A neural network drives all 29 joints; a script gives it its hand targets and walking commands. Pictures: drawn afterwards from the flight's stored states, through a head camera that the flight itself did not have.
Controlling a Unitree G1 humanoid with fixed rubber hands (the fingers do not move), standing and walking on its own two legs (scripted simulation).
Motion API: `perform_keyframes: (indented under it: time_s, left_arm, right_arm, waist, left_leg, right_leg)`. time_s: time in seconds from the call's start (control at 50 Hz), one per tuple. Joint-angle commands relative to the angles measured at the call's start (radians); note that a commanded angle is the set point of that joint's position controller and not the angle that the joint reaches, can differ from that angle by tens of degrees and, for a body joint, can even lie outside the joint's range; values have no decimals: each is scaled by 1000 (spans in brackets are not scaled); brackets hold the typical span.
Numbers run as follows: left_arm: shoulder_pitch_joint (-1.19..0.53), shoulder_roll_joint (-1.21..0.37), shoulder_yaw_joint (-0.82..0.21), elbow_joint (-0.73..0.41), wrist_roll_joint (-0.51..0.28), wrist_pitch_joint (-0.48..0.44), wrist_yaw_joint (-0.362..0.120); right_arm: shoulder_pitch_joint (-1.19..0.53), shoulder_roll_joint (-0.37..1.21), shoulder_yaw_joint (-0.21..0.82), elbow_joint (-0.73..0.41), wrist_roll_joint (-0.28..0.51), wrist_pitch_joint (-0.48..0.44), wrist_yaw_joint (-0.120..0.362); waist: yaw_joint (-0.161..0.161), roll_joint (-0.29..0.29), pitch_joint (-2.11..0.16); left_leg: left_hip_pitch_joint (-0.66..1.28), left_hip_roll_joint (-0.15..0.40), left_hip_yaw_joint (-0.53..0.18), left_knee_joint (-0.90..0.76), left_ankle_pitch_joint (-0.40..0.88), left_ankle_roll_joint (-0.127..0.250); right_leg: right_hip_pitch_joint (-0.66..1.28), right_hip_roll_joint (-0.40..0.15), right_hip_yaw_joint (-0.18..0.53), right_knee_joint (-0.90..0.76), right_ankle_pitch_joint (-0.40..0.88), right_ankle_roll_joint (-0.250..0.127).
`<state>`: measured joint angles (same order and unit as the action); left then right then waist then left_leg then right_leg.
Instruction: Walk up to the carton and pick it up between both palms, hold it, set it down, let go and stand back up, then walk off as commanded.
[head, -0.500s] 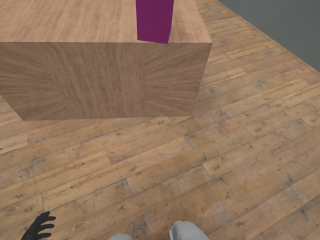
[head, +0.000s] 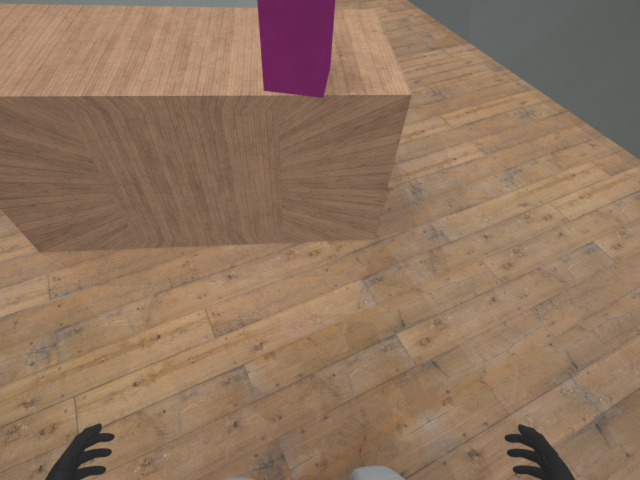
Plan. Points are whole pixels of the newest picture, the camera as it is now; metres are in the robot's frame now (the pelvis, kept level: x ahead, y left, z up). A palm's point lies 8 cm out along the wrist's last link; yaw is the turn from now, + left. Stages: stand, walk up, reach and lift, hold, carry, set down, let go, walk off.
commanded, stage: stand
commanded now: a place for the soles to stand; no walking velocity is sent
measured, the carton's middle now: (298, 26) +1.11 +0.01 +0.03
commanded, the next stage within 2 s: none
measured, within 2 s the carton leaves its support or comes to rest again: neither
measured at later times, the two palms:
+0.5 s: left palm out of the picture +0.13 +0.30 -0.08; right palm out of the picture +0.10 -0.31 -0.08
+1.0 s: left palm out of the picture +0.12 +0.30 -0.08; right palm out of the picture +0.08 -0.31 -0.08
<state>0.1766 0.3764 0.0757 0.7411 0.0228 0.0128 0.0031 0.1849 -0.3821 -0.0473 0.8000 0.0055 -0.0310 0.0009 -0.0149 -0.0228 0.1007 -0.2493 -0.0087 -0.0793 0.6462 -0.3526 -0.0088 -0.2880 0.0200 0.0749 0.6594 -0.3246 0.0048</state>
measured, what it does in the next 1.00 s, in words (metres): stands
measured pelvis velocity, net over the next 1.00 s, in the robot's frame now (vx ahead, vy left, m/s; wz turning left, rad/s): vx -0.01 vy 0.00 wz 0.00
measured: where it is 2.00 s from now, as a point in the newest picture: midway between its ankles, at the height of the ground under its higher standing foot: outside the picture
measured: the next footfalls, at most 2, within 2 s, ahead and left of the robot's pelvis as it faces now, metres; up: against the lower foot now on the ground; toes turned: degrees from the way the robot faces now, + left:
none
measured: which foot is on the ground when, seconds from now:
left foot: down 0.00-1.00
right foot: down 0.00-1.00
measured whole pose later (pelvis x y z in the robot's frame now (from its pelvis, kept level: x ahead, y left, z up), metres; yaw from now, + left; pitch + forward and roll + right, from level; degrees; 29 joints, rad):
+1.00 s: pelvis -0.01 +0.00 +0.01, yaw +0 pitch -2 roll +1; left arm 0.16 0.38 0.08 0.82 0.02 0.00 0.00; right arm 0.19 -0.38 -0.05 0.86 0.01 -0.03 0.00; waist -0.01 -0.02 0.04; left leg -0.25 -0.01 -0.07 0.54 -0.27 -0.01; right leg -0.29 0.02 0.08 0.56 -0.25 0.01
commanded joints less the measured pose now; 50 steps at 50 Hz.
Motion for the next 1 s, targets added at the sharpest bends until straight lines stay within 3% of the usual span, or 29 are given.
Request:
perform_keyframes:
  time_s: [0.0,0.06,0.08,0.1,0.18,0.32,0.98]
  left_arm:
    - [-83,209,21,-6,-12,-43,-3]
    - [-81,191,18,-3,-15,-40,-5]
    - [-67,172,20,3,-23,-45,-7]
    - [-58,176,21,9,-21,-49,-8]
    - [-80,189,22,11,-15,-58,-7]
    - [-82,186,20,24,-18,-61,-7]
    - [-85,182,14,72,-13,-57,-11]
  right_arm:
    - [-11,-188,-26,-23,-7,-18,-12]
    - [-29,-197,-24,-24,-9,-22,-11]
    - [-45,-192,-33,-15,-28,-24,-6]
    - [-65,-191,-33,-19,-31,-25,-4]
    - [-53,-182,-30,-9,-23,-25,-3]
    - [-52,-181,-29,-2,-23,-26,-1]
    - [-54,-174,-23,47,-25,-21,2]
  waist:
    - [-10,-27,-123]
    - [0,-9,-130]
    - [29,33,-170]
    - [34,31,-174]
    - [17,6,-174]
    - [18,6,-187]
    - [17,7,-177]
  left_leg:
    - [89,40,-70,-126,155,64]
    - [55,76,-102,-176,161,74]
    - [29,100,-95,-190,146,73]
    - [12,98,-92,-188,147,69]
    - [47,80,-53,-161,211,53]
    - [66,90,-50,-168,250,54]
    - [58,95,-55,-219,185,51]
  right_leg:
    - [-46,-141,156,-215,123,-100]
    - [1,-101,109,-187,129,-75]
    - [82,-84,84,-177,103,-56]
    - [107,-87,83,-178,118,-55]
    - [90,-118,108,-199,210,-67]
    - [88,-113,95,-203,244,-61]
    - [78,-111,105,-263,151,-52]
